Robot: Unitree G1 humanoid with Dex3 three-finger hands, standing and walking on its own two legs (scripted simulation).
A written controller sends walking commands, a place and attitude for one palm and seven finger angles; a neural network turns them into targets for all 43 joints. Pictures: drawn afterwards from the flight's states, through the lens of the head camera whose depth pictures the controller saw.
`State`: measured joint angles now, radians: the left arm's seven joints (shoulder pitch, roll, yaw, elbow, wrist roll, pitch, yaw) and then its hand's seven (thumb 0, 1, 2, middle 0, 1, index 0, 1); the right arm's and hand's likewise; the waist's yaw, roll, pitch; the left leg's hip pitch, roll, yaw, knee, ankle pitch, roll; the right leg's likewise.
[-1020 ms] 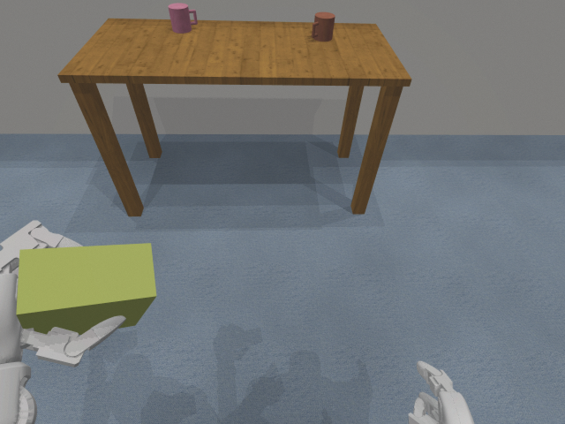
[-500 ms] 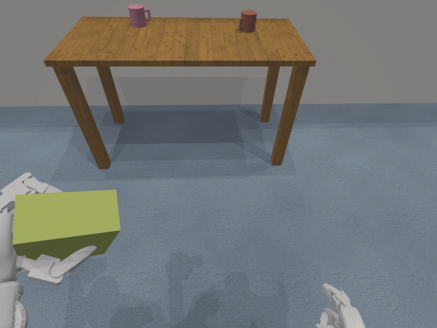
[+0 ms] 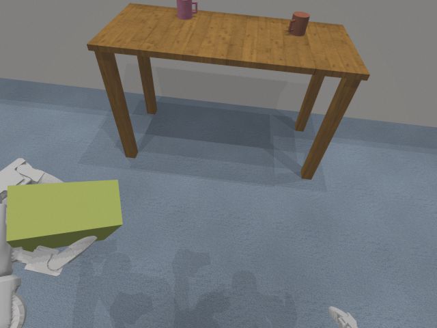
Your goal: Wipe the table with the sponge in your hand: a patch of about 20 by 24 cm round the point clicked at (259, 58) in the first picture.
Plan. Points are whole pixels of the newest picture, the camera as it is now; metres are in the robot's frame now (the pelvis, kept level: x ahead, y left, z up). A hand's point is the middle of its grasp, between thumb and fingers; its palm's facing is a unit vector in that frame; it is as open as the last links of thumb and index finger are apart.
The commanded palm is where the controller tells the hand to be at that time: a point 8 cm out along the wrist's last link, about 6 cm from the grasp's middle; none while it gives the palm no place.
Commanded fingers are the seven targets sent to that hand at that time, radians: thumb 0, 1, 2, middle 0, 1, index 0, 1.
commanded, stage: walk to a spot facing it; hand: left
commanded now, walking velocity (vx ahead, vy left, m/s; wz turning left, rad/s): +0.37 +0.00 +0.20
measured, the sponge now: (80, 216) +0.22 +0.21 +0.16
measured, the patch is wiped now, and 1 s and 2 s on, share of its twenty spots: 0.00 0.00 0.00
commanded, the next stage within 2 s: none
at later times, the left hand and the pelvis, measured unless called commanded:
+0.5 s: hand (124, 154) +0.33 +0.18 +0.17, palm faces +0.46 -0.77 -0.45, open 9.7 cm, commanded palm +0.26 +0.22 +0.19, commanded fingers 0.00 0.10 1.30 -1.20 -1.60 -1.20 -1.60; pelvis +0.13 -0.07 +0.00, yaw +5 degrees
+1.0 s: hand (114, 107) +0.42 +0.22 +0.19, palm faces +0.60 -0.68 -0.42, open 9.7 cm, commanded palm +0.34 +0.24 +0.19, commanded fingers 0.00 0.10 1.30 -1.20 -1.60 -1.20 -1.60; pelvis +0.26 -0.07 +0.00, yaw +16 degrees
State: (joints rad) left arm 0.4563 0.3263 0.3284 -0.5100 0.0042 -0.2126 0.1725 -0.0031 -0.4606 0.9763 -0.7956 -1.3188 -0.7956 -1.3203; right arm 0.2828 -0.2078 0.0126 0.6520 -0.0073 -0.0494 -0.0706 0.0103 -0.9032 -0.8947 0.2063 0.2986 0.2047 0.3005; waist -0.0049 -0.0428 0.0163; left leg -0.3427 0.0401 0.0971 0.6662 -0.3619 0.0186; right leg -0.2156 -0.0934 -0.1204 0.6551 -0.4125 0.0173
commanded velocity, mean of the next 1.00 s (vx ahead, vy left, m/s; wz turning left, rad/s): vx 0.35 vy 0.00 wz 0.38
